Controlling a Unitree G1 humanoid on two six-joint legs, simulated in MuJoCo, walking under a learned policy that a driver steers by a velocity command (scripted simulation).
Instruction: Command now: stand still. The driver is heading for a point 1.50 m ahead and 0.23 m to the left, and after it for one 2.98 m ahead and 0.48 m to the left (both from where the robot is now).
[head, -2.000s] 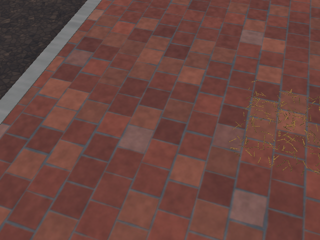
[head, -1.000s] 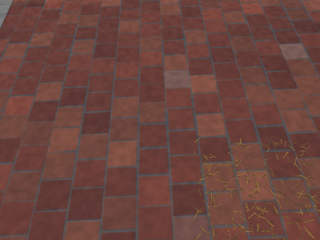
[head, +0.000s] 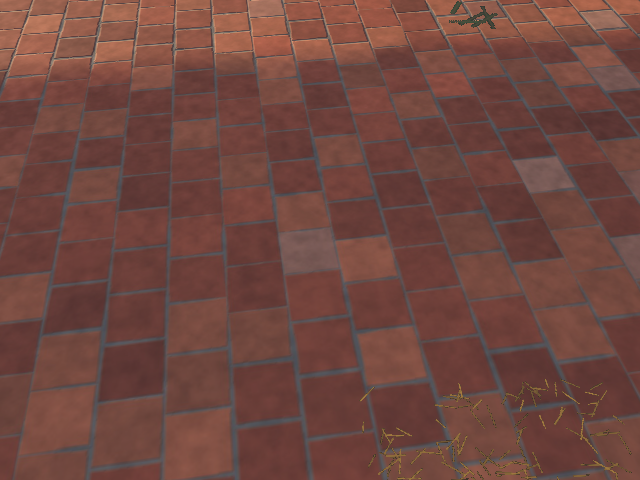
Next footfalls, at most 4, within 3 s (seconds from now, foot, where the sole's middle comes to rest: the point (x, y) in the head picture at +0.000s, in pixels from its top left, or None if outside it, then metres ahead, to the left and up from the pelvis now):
1.98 left None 0.41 0.10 -0.77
2.52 right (397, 386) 0.72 -0.15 -0.77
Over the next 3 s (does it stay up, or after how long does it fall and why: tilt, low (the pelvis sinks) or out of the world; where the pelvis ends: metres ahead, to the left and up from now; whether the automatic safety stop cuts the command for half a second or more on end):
stays up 0.81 -0.02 -0.01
